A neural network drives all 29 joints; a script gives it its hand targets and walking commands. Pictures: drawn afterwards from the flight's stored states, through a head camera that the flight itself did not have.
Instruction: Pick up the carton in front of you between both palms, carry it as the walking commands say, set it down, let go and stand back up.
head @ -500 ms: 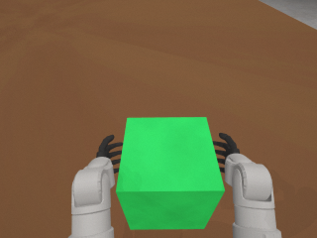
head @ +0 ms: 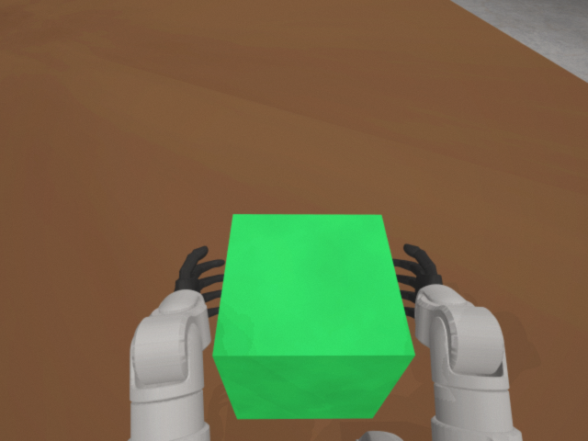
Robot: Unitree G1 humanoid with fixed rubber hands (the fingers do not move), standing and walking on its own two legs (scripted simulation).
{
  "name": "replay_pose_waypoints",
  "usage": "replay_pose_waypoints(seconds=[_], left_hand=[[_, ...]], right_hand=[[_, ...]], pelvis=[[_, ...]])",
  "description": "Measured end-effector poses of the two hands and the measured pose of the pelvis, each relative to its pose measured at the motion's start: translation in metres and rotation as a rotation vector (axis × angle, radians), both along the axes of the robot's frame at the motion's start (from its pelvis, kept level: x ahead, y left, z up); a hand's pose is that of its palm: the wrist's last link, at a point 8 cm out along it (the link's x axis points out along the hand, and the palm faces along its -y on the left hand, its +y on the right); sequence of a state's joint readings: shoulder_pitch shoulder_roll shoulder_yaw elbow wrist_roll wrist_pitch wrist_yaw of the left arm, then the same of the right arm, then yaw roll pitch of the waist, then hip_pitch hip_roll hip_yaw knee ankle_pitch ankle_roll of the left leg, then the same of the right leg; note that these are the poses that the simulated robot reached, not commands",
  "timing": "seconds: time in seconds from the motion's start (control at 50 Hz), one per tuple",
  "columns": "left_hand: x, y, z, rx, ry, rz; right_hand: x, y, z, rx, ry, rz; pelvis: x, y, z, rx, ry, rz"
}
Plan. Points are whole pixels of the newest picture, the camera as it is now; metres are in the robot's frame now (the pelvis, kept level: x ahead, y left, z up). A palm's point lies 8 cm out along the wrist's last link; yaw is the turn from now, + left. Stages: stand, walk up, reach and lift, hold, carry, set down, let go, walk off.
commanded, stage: carry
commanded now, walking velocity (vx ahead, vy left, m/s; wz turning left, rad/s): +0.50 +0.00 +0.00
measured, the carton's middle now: (306, 321) +0.29 +0.00 -0.03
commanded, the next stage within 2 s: none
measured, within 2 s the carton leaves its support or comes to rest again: neither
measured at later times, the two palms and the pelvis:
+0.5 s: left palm (231, 134) +0.60 +0.12 +0.07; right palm (389, 129) +0.62 -0.18 +0.06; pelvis +0.34 -0.05 +0.00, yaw +4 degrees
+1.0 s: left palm (221, 50) +0.95 +0.17 +0.06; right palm (341, 49) +0.94 -0.13 +0.06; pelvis +0.67 +0.02 +0.00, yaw +0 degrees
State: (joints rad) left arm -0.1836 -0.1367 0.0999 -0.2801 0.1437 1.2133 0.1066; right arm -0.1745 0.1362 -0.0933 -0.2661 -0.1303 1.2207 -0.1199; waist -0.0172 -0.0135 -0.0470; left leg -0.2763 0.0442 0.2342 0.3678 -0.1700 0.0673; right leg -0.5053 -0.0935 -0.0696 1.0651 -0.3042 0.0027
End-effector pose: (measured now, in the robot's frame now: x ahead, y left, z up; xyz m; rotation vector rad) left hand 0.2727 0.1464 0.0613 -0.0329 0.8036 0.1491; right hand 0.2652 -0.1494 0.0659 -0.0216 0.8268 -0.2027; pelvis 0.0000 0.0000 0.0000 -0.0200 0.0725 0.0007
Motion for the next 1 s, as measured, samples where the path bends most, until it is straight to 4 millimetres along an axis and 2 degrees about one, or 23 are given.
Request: replay_pose_waypoints(seconds=[0.1,0.18,0.24,0.32,0.42,0.52,0.62,0.7,0.76,0.82,0.9,1.0], left_hand=[[0.062,0.001,0.017,0.003,-0.064,0.011],[0.118,-0.002,0.029,0.01,-0.123,0.036],[0.164,-0.01,0.029,0.022,-0.147,0.052],[0.228,-0.024,0.017,0.052,-0.141,0.069],[0.281,-0.031,0.004,0.059,-0.014,0.092],[0.335,-0.03,0.014,0.066,-0.008,0.106],[0.404,-0.027,0.031,0.06,-0.076,0.09],[0.467,-0.02,0.036,0.052,-0.121,0.066],[0.517,-0.009,0.028,0.038,-0.132,0.052],[0.568,0.005,0.01,0.017,-0.127,0.04],[0.618,0.015,-0.006,0.01,-0.027,0.024],[0.675,0.02,-0.003,0.014,0.013,0.002]], right_hand=[[0.066,0.001,0.017,0.005,-0.062,0.009],[0.129,-0.002,0.026,0.015,-0.121,0.032],[0.179,-0.01,0.023,0.028,-0.145,0.046],[0.249,-0.023,0.003,0.057,-0.143,0.059],[0.309,-0.029,-0.011,0.063,-0.018,0.081],[0.366,-0.029,-0.003,0.063,-0.013,0.098],[0.43,-0.026,0.015,0.06,-0.082,0.08],[0.486,-0.019,0.022,0.051,-0.128,0.056],[0.532,-0.008,0.019,0.037,-0.139,0.042],[0.579,0.005,0.007,0.014,-0.132,0.03],[0.624,0.016,-0.007,0.003,-0.031,0.011],[0.675,0.021,-0.005,0.001,0.01,-0.005]], pelvis=[[0.063,-0.002,0.005,-0.004,0.004,0.01],[0.122,-0.011,0.0,0.006,-0.001,0.016],[0.172,-0.021,-0.01,0.016,-0.01,0.024],[0.238,-0.038,-0.029,0.004,-0.031,0.052],[0.292,-0.05,-0.012,0.028,-0.016,0.076],[0.347,-0.053,0.003,0.047,0.0,0.068],[0.412,-0.046,0.006,0.049,0.005,0.057],[0.472,-0.032,0.0,0.04,0.0,0.05],[0.522,-0.019,-0.012,0.031,-0.009,0.04],[0.571,-0.002,-0.027,0.039,-0.026,0.019],[0.616,0.012,-0.017,0.03,-0.015,-0.004],[0.672,0.021,0.0,0.008,0.0,-0.005]])
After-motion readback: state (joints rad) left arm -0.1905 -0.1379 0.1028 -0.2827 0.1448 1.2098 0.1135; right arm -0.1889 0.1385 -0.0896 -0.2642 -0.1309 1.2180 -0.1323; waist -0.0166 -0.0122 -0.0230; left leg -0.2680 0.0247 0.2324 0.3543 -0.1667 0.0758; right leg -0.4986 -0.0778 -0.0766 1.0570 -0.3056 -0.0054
